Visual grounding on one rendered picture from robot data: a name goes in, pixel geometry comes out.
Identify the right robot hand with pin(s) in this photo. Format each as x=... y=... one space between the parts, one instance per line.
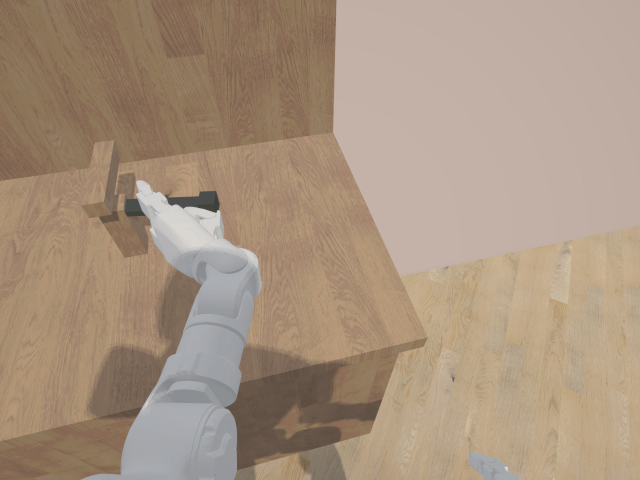
x=489 y=468

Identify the left robot hand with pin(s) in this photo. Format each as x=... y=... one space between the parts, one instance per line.
x=178 y=233

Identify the tap lever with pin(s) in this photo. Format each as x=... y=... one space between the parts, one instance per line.
x=207 y=200

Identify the counter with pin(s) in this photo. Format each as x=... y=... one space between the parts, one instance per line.
x=232 y=96

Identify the left robot forearm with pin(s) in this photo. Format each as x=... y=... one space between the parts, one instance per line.
x=205 y=368

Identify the robot left upper arm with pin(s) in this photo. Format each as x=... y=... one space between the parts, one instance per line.
x=180 y=441

